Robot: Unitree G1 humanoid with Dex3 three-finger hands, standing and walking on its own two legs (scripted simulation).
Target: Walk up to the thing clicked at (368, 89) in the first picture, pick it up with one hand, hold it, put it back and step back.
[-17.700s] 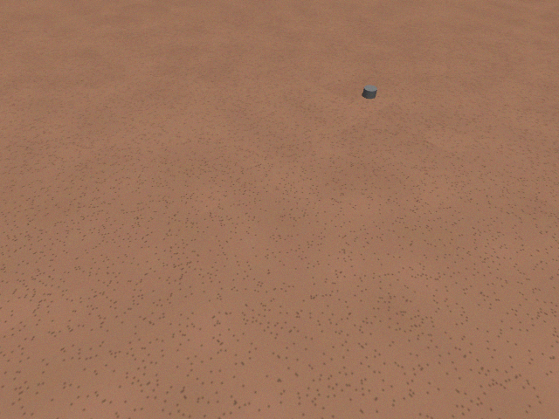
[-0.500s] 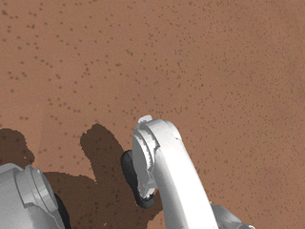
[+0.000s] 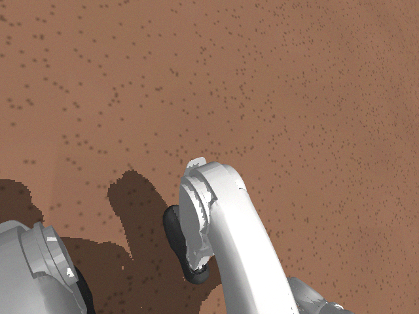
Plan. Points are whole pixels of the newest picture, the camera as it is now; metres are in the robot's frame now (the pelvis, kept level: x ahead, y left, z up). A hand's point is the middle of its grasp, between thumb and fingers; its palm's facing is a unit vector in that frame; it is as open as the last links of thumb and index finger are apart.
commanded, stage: close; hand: left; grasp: from above
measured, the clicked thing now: out of the picture +0.46 +0.30 -0.27
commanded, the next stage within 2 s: settle in 0.92 s
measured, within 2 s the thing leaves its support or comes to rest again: leaves its support in 1.38 s
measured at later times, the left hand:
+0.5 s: hand out of the picture +0.45 +0.29 -0.25, palm faces -0.44 -0.14 -0.89, open 11.4 cm
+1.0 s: hand out of the picture +0.45 +0.29 -0.25, palm faces -0.43 -0.15 -0.89, open 11.3 cm
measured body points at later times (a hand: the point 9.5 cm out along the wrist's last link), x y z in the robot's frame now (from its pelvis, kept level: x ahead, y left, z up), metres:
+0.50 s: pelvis +0.00 +0.00 +0.00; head +0.28 +0.12 +0.34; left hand +0.46 +0.30 -0.20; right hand +0.04 -0.25 -0.05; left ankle +0.06 +0.13 -0.27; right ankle +0.12 -0.13 -0.27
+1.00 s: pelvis +0.00 +0.00 +0.01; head +0.28 +0.12 +0.34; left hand +0.47 +0.30 -0.20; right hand +0.04 -0.25 -0.04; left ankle +0.06 +0.13 -0.27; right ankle +0.12 -0.13 -0.27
